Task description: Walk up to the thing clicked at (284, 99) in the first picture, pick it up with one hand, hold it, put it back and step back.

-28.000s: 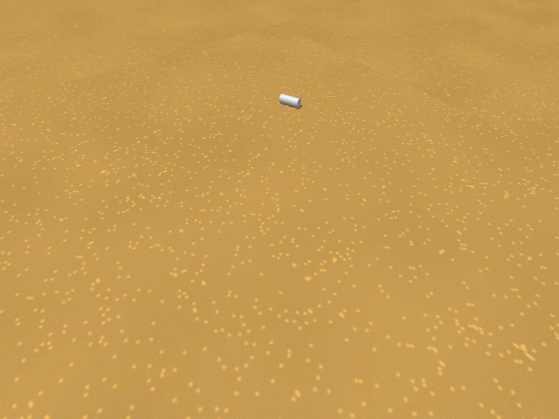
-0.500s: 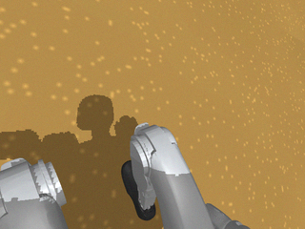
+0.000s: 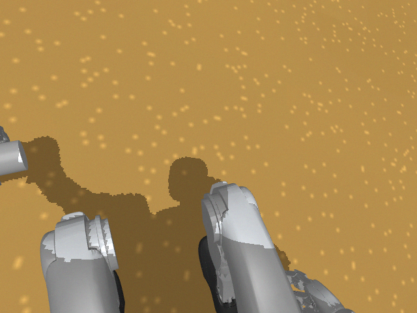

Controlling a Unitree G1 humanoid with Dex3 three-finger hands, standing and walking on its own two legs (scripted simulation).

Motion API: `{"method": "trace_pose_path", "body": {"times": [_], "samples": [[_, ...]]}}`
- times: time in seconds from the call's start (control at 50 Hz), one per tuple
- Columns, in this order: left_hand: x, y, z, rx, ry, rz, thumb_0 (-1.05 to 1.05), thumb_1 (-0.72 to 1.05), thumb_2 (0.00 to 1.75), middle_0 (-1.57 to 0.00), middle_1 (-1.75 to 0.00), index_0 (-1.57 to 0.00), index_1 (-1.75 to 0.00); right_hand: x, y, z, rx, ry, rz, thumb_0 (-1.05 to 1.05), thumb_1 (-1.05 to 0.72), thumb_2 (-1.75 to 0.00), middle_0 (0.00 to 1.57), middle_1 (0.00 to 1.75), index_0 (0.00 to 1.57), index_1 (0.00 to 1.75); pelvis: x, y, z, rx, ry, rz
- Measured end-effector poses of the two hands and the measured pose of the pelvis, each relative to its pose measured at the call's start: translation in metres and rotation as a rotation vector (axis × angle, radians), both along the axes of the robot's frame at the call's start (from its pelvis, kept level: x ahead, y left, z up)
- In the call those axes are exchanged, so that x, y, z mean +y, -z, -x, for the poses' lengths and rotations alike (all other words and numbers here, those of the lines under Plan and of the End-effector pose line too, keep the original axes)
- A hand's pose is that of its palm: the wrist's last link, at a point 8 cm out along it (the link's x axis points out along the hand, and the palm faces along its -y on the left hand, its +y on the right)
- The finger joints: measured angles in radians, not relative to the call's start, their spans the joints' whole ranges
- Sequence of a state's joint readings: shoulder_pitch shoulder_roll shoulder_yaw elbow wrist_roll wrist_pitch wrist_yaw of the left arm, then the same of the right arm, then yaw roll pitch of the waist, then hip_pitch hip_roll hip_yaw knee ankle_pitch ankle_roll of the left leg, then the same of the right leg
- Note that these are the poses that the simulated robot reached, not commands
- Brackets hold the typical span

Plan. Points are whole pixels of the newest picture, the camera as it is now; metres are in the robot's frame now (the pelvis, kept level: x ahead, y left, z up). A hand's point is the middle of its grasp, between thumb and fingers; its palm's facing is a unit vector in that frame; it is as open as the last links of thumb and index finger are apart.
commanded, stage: settle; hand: left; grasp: from above
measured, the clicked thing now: out of the picture +0.43 +0.36 -0.19
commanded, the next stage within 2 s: lift in 0.20 s
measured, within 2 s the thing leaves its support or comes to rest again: neither
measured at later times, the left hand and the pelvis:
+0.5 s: hand out of the picture +0.42 +0.33 -0.11, palm faces -0.42 -0.08 -0.90, open 8.8 cm; pelvis -0.01 -0.01 +0.03, yaw +3 degrees
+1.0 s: hand out of the picture +0.36 +0.33 +0.04, palm faces -0.41 -0.11 -0.90, open 8.8 cm; pelvis -0.01 +0.00 +0.13, yaw +6 degrees
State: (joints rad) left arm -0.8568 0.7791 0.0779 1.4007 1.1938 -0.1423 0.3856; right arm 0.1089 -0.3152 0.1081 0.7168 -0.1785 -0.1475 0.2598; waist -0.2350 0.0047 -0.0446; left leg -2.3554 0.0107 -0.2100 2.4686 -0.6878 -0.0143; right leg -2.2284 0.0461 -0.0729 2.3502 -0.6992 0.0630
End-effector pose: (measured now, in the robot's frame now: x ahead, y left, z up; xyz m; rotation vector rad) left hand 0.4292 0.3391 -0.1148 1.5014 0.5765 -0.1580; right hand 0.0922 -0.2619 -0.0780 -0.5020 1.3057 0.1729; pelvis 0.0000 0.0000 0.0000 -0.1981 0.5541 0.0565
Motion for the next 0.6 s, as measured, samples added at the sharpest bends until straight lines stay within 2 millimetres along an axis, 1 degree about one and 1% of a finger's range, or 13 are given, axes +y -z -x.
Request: {"method": "trace_pose_path", "body": {"times": [0.06,0.12,0.2,0.28,0.36,0.44,0.52,0.6], "samples": [[-0.003,-0.005,0.006,0.054,0.022,0.015,0.00,0.21,0.23,-0.83,-0.34,-0.86,-0.30,-0.002,0.001,-0.001,0.005,0.008,-0.007,0.00,-0.92,-0.91,0.20,0.30,0.20,0.30,-0.003,-0.005,0.003,-0.004,-0.008,-0.014],[-0.009,-0.008,0.010,0.065,0.058,0.044,0.00,0.21,0.23,-0.84,-0.33,-0.87,-0.29,-0.006,0.001,0.001,0.018,0.013,0.005,0.00,-0.92,-0.91,0.20,0.30,0.20,0.30,-0.006,-0.008,0.006,-0.009,-0.013,-0.023],[-0.017,-0.013,0.009,0.024,0.110,0.075,0.00,0.20,0.23,-0.84,-0.33,-0.87,-0.29,-0.014,-0.001,0.006,0.039,0.032,0.040,0.00,-0.92,-0.91,0.20,0.30,0.20,0.30,-0.009,-0.008,0.007,-0.011,-0.016,-0.028],[-0.021,-0.023,0.005,-0.031,0.147,0.070,0.00,0.20,0.24,-0.84,-0.33,-0.87,-0.30,-0.019,-0.003,0.010,0.049,0.064,0.073,0.00,-0.92,-0.91,0.20,0.30,0.20,0.30,-0.010,-0.009,0.007,-0.012,-0.018,-0.034],[-0.017,-0.037,0.000,-0.068,0.141,0.045,0.00,0.19,0.26,-0.84,-0.33,-0.87,-0.30,-0.021,-0.006,0.012,0.042,0.089,0.088,0.00,-0.92,-0.91,0.20,0.30,0.20,0.30,-0.010,-0.013,0.008,-0.007,-0.021,-0.037],[-0.011,-0.052,-0.001,-0.066,0.091,0.026,0.00,0.19,0.26,-0.85,-0.34,-0.87,-0.30,-0.018,-0.011,0.013,0.026,0.114,0.082,0.00,-0.92,-0.91,0.20,0.30,0.20,0.30,-0.010,-0.019,0.009,0.004,-0.022,-0.038],[-0.007,-0.065,0.007,-0.020,0.054,0.024,0.00,0.19,0.26,-0.84,-0.34,-0.87,-0.30,-0.013,-0.016,0.016,0.021,0.145,0.063,0.00,-0.92,-0.91,0.20,0.30,0.20,0.30,-0.008,-0.030,0.010,0.018,-0.028,-0.040],[-0.007,-0.078,0.020,0.032,0.052,0.035,0.00,0.19,0.26,-0.84,-0.34,-0.87,-0.30,-0.008,-0.024,0.017,0.022,0.172,0.046,0.00,-0.92,-0.91,0.20,0.30,0.21,0.30,-0.007,-0.043,0.010,0.027,-0.036,-0.046]]}}
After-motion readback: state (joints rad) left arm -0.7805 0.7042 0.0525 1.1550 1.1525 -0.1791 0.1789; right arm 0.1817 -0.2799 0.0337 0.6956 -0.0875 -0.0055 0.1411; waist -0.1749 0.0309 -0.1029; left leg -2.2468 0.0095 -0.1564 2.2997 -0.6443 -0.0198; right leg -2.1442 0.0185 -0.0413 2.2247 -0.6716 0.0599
